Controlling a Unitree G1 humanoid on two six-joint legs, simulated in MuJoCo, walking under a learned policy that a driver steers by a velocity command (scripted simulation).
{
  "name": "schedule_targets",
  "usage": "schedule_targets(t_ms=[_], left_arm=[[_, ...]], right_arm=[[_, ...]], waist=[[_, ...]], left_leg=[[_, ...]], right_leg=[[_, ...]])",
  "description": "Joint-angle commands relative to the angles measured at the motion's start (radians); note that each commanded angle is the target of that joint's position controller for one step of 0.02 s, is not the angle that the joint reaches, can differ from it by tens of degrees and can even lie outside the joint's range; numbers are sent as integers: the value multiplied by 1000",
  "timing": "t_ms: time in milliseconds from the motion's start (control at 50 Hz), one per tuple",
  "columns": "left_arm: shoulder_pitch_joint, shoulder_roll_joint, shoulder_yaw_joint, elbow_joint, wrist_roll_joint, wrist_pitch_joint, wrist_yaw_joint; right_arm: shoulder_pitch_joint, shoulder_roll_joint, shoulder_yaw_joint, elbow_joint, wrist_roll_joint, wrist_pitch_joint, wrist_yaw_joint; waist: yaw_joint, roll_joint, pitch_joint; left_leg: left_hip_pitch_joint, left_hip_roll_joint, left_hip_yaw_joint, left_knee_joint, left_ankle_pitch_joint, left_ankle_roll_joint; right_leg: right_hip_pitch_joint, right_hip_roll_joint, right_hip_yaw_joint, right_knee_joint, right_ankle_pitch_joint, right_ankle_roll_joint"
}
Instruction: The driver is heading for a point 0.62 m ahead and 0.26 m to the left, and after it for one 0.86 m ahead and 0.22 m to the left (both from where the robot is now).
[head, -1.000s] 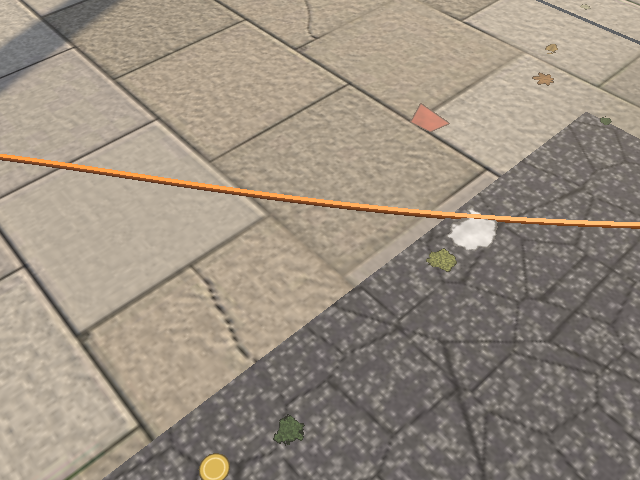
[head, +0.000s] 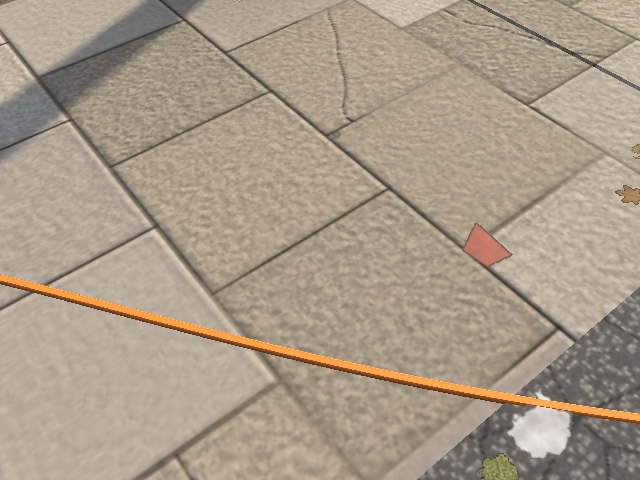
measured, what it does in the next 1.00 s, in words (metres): walks ahead, turning left: left foot, then right foot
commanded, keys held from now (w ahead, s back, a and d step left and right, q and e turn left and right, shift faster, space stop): w+q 1.00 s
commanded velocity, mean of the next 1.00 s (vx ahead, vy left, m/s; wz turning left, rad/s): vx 0.50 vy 0.00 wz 0.55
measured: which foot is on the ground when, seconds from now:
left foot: up 0.00-0.34, down 0.36-0.90, up 0.92-1.00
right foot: down 0.00-0.36, up 0.38-0.88, down 0.90-1.00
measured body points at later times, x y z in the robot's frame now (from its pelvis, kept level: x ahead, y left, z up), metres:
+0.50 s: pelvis +0.25 +0.07 -0.01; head +0.29 +0.08 +0.44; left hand +0.25 +0.33 -0.15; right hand +0.41 -0.17 -0.14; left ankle +0.28 +0.11 -0.74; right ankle +0.21 -0.09 -0.64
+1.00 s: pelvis +0.54 +0.13 -0.02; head +0.57 +0.14 +0.43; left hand +0.56 +0.44 -0.11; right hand +0.70 -0.11 -0.15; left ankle +0.35 +0.13 -0.66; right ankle +0.65 +0.09 -0.74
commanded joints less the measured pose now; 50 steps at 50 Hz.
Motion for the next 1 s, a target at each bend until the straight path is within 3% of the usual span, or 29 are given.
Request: schedule_targets(t_ms=[20, 140, 240, 300, 320, 340, 360, 380, 400, 420, 440, 460, 500, 540, 580, 700, 800, 840, 860, 880, 900, 920, 940, 960, 980, 1000], left_arm=[[69, 81, 13, -17, -6, -29, 7], [135, 82, 7, 3, -1, -30, 14], [214, 114, 15, 30, 4, -14, 27], [195, 151, 26, 25, 9, 5, 35], [187, 167, 31, 20, 10, 15, 35], [178, 181, 36, 11, 8, 25, 30], [156, 179, 35, -13, 4, 28, 23], [191, 51, 11, -82, -7, 23, 3], [66, 129, 25, -135, -5, 8, -6], [-18, 127, 22, -161, -11, -6, -12], [-7, 124, 18, -155, -14, -18, -11], [12, 122, 21, -139, -5, -13, -6], [51, 109, 19, -135, 28, 26, -9], [32, 94, 16, -152, 32, 53, -16], [-45, 94, 14, -185, 30, 64, -20], [-264, 109, 5, -271, 21, 65, -27], [-385, 116, -11, -338, 10, 46, -34], [-332, 137, -8, -338, 6, 36, -31], [-248, 155, -2, -317, 4, 31, -25], [-124, 186, 11, -280, 3, 23, -14], [26, 217, 24, -248, 10, 10, 0], [186, 295, 40, -246, 35, 8, 19], [117, 355, 53, -255, 43, 21, 15], [37, 248, 39, -272, 23, 34, 8], [-25, 164, 18, -280, 14, 35, 6], [-45, 135, 9, -271, 18, 33, 3]], right_arm=[[30, -9, -7, -43, -6, 23, 15], [-192, -2, 7, -132, -3, 23, 34], [-309, -14, 13, -192, -10, 20, 44], [-239, -43, -2, -183, -14, 22, 37], [-162, -60, -11, -163, -14, 20, 33], [-52, -83, -26, -132, -16, 12, 27], [98, -146, -52, -90, -28, 4, 14], [98, -266, -80, -101, -31, 4, 1], [125, -285, -83, -115, -1, 21, -1], [67, -255, -74, -108, 5, 26, -11], [17, -197, -59, -112, 13, 21, -14], [-32, -161, -50, -119, 14, 13, -16], [-58, -129, -35, -127, 26, -9, -19], [-20, -154, -38, -118, 31, -28, -16], [25, -176, -42, -116, 28, -31, -14], [152, -178, -40, -111, 23, -23, -15], [206, -191, -40, -114, 9, -19, -28], [169, -209, -44, -128, 6, -20, -35], [124, -223, -47, -141, 6, -22, -35], [102, -236, -50, -149, 7, -28, -28], [80, -229, -48, -156, 17, -36, -17], [104, -135, -23, -193, 25, -45, -10], [239, -88, -15, -217, 51, -37, -12], [200, -171, -23, -178, 11, -18, -22], [125, -174, -25, -182, 4, -12, -11], [91, -154, -22, -190, 4, -8, -3]], waist=[[-15, -96, 0], [17, -94, 52], [45, -97, 63], [-1, -133, 7], [-33, -137, -37], [-77, -126, -102], [-153, -53, -184], [-82, 181, -262], [-117, 89, -306], [-95, 23, -153], [-52, -37, -78], [-6, -75, -38], [40, -58, -54], [47, -45, -53], [26, -24, -34], [-59, 20, -11], [-93, 41, 2], [-52, 55, -4], [-7, 59, -29], [44, 44, -93], [124, -3, -180], [160, -128, -346], [47, -376, -405], [28, -174, -260], [26, -75, -128], [16, -53, -72]], left_leg=[[-125, 53, -16, 7, 92, -14], [-179, 42, 52, -290, 274, -28], [-151, 5, 134, -459, 217, 22], [-21, -78, 185, -486, 68, 82], [59, -114, 193, -503, 21, 105], [199, -146, 183, -560, 16, 132], [433, -87, 56, -650, -2, 179], [746, 231, -445, -695, -5, 322], [777, 292, -755, -856, -47, 374], [681, 276, -578, -875, 0, 333], [548, 238, -474, -887, 116, 286], [448, 181, -382, -894, 242, 243], [357, 113, -281, -901, 389, 217], [330, 80, -245, -905, 459, 214], [326, 61, -243, -922, 441, 198], [451, 48, -290, -901, 453, 150], [541, 68, -341, -829, 567, 145], [519, 75, -360, -787, 621, 114], [470, 61, -348, -731, 718, 87], [439, 31, -337, -608, 808, 66], [344, -30, -297, -404, 728, 43], [206, -97, -217, -111, 327, 28], [-75, -227, -132, 104, -310, 4], [-148, -118, -134, 176, -215, 12], [-138, -83, -115, 142, -114, 5], [-117, -54, -103, 102, -69, -3]], right_leg=[[47, -284, 172, -228, 169, -58], [92, -250, 20, -232, 294, -47], [248, -297, -50, -169, 474, -45], [310, -308, -98, 16, 872, -33], [314, -309, -104, 147, 947, -33], [270, -305, -109, 332, 897, -24], [96, -280, -116, 611, 665, 11], [-351, -106, -90, 981, -243, 71], [-527, -2, 145, 1115, -357, 84], [-617, -79, 195, 1080, -245, 71], [-567, -117, 195, 976, -159, 66], [-497, -141, 197, 896, -132, 71], [-387, -153, 202, 814, -125, 99], [-390, -148, 184, 752, -108, 122], [-438, -146, 171, 673, -37, 138], [-548, -110, 177, 440, 136, 141], [-520, -56, 174, 280, 134, 111], [-393, -36, 186, 201, 99, 85], [-251, -11, 180, 164, 57, 67], [-83, 18, 166, 142, 36, 48], [143, -40, 209, 92, 61, 18], [376, -304, 470, 80, -140, -24], [496, -502, 947, -72, -172, -140], [352, -459, 909, -85, -311, -131], [207, -403, 721, -103, -277, -109], [122, -353, 583, -126, -149, -89]])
